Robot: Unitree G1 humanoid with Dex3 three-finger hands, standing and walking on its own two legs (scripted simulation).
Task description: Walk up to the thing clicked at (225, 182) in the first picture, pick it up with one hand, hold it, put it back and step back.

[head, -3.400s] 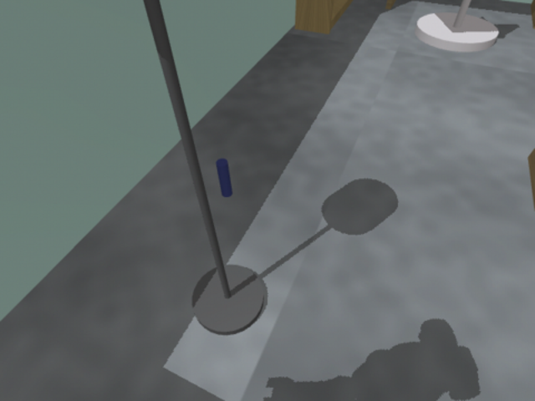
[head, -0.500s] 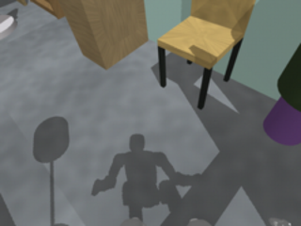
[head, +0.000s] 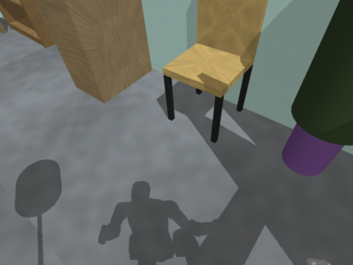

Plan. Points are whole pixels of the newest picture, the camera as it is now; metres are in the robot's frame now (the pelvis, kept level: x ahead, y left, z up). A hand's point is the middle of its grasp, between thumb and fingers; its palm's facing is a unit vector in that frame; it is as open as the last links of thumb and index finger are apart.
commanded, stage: walk up
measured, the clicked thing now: out of the picture +0.15 +1.21 -0.65
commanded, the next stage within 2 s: stand in 0.34 s
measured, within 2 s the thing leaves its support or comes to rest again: neither
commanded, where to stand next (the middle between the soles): +0.07 +0.02 m, yaw +0 degrees
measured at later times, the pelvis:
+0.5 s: pelvis +0.01 +0.01 +0.02, yaw -1 degrees
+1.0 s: pelvis +0.01 +0.01 +0.02, yaw +1 degrees
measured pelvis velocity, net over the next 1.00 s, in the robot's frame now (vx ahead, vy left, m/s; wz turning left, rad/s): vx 0.01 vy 0.01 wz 0.01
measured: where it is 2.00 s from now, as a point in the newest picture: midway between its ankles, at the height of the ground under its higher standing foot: outside the picture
